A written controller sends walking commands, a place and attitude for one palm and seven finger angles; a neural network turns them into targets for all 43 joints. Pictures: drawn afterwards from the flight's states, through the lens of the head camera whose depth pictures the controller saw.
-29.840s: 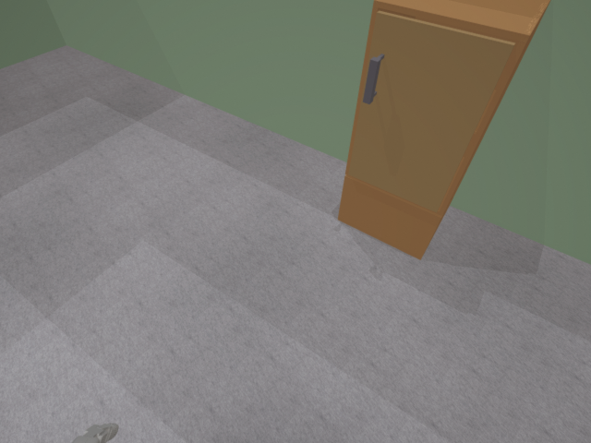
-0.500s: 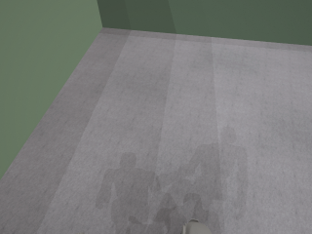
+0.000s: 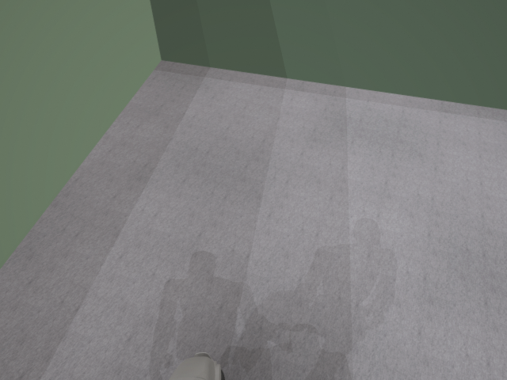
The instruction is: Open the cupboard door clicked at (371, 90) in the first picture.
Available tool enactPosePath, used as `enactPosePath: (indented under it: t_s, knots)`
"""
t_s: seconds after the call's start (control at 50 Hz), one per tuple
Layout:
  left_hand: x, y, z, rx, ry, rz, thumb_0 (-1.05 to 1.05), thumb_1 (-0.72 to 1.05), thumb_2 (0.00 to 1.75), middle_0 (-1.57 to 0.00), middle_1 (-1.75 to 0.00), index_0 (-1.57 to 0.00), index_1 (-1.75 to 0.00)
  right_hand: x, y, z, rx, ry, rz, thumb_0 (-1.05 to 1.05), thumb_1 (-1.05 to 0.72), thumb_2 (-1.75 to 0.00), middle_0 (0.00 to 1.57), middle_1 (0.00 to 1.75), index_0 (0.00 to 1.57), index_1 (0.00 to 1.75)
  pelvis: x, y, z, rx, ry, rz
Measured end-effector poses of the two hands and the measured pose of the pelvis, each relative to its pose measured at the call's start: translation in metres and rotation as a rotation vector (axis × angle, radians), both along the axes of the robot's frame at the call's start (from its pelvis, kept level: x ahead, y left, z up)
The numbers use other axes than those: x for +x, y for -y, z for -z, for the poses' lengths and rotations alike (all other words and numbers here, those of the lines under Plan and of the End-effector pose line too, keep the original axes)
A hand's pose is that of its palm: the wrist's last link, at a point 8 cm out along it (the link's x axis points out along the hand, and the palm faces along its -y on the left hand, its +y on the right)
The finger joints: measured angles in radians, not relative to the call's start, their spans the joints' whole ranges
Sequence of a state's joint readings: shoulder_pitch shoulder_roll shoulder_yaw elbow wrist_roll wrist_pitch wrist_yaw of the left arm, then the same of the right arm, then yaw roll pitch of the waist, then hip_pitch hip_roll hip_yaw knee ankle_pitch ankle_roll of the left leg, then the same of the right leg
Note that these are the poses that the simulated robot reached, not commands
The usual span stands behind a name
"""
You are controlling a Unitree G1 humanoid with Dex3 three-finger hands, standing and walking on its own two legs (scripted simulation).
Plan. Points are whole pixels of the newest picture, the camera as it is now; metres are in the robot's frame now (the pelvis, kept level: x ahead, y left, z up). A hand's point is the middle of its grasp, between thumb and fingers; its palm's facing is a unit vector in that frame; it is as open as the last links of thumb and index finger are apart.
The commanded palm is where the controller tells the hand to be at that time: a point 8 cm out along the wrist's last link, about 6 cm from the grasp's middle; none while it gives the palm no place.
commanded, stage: turn to face it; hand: left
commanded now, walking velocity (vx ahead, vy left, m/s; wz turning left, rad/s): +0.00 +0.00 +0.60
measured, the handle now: out of the picture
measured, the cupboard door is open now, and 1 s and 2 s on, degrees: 48 48 48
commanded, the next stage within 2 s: none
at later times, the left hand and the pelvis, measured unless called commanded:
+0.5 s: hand (142, 364) +0.17 +0.20 -0.15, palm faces +0.25 -0.93 -0.25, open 7.4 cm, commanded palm none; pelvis +0.09 -0.03 +0.00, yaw +15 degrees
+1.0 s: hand out of the picture +0.03 +0.15 -0.19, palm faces +0.58 -0.77 -0.26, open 7.4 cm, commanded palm none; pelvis +0.13 -0.04 -0.01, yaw +35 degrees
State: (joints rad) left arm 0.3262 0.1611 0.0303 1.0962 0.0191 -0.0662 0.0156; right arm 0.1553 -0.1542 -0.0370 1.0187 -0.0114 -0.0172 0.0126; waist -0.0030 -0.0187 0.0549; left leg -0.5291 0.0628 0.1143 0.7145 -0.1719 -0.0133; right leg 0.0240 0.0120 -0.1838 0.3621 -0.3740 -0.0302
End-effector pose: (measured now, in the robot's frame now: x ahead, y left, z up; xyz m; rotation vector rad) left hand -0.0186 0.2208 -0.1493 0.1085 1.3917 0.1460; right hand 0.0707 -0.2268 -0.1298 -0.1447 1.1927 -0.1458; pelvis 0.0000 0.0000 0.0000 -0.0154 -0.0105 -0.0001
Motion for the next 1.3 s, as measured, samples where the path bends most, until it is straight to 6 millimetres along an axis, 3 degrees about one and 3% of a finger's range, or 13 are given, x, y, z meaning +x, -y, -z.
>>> enactPosePath:
  t_s: [0.06,0.12,0.3,0.48,0.54,0.6,0.72,0.78,0.86,0.96,1.02,1.14,1.3]
  knots:
    - [0.008,-0.003,0.019,-0.025,-0.047,-0.046,0.00,0.92,0.90,-0.20,-0.30,-0.20,-0.30,0.046,-0.007,0.008,-0.033,0.037,-0.054,0.00,-0.91,-0.90,0.20,0.30,0.20,0.30,0.030,-0.011,0.015,-0.015,0.008,-0.023]
    - [0.028,-0.012,0.027,-0.023,-0.053,-0.073,0.00,0.92,0.90,-0.20,-0.30,-0.20,-0.30,0.071,-0.013,0.011,-0.058,0.041,-0.084,0.00,-0.91,-0.90,0.20,0.30,0.20,0.30,0.045,-0.018,0.021,-0.008,0.002,-0.051]
    - [0.125,-0.040,-0.004,0.048,0.176,-0.117,0.00,0.91,0.90,-0.20,-0.30,-0.19,-0.30,0.088,-0.014,-0.001,-0.068,-0.062,-0.166,0.00,-0.91,-0.90,0.20,0.30,0.20,0.30,0.063,-0.013,0.002,-0.028,-0.045,-0.144]
    - [0.165,-0.031,-0.028,0.126,0.268,-0.154,0.00,0.91,0.90,-0.20,-0.30,-0.19,-0.30,0.115,0.026,-0.002,-0.064,-0.091,-0.197,0.01,-0.91,-0.90,0.21,0.30,0.20,0.30,0.085,0.023,-0.002,-0.036,-0.070,-0.251]
    - [0.162,-0.019,-0.029,0.162,0.288,-0.183,0.00,0.91,0.90,-0.20,-0.30,-0.19,-0.30,0.130,0.046,0.008,-0.060,-0.098,-0.216,0.01,-0.90,-0.90,0.21,0.30,0.20,0.30,0.094,0.041,0.005,-0.002,-0.080,-0.288]
    - [0.144,-0.003,-0.034,0.176,0.248,-0.223,0.00,0.91,0.90,-0.20,-0.30,-0.20,-0.30,0.152,0.059,0.008,-0.065,-0.103,-0.254,0.01,-0.91,-0.90,0.21,0.30,0.20,0.30,0.101,0.050,0.001,0.010,-0.064,-0.332]
    - [0.106,0.026,-0.034,0.152,0.156,-0.334,0.00,0.91,0.90,-0.20,-0.30,-0.20,-0.30,0.203,0.059,-0.003,-0.072,-0.086,-0.360,0.01,-0.91,-0.90,0.20,0.30,0.20,0.30,0.118,0.059,-0.008,0.055,-0.050,-0.424]
    - [0.084,0.038,-0.028,0.129,0.113,-0.393,0.00,0.91,0.90,-0.20,-0.30,-0.20,-0.30,0.233,0.044,-0.005,-0.077,-0.066,-0.438,0.01,-0.91,-0.90,0.20,0.30,0.20,0.30,0.123,0.059,-0.007,0.061,-0.048,-0.468]
    - [0.050,0.046,-0.014,0.099,0.051,-0.479,0.00,0.91,0.90,-0.20,-0.30,-0.20,-0.30,0.275,0.008,-0.006,-0.081,-0.008,-0.551,0.01,-0.91,-0.90,0.20,0.30,0.20,0.30,0.127,0.052,0.000,0.052,-0.045,-0.527]
    - [0.017,0.039,0.009,0.086,-0.015,-0.569,0.01,0.91,0.90,-0.20,-0.30,-0.20,-0.30,0.312,-0.039,-0.005,-0.078,0.113,-0.661,0.01,-0.91,-0.90,0.20,0.30,0.20,0.30,0.128,0.040,0.017,0.033,-0.039,-0.590]
    - [0.019,0.029,0.004,0.110,0.001,-0.607,0.01,0.91,0.90,-0.20,-0.30,-0.20,-0.30,0.314,-0.051,-0.011,-0.079,0.119,-0.704,0.00,-0.91,-0.90,0.20,0.30,0.20,0.30,0.131,0.042,0.011,0.018,-0.032,-0.622]
    - [0.049,0.015,-0.018,0.167,0.123,-0.648,0.01,0.91,0.90,-0.20,-0.30,-0.19,-0.30,0.315,-0.053,-0.011,-0.068,0.056,-0.763,0.00,-0.90,-0.90,0.21,0.30,0.20,0.30,0.143,0.051,0.000,-0.009,-0.032,-0.693]
    - [0.085,0.034,-0.031,0.259,0.196,-0.683,0.00,0.91,0.90,-0.20,-0.30,-0.20,-0.30,0.344,-0.031,0.017,-0.033,-0.016,-0.788,0.01,-0.90,-0.90,0.21,0.30,0.20,0.30,0.178,0.076,0.011,0.003,-0.055,-0.787]
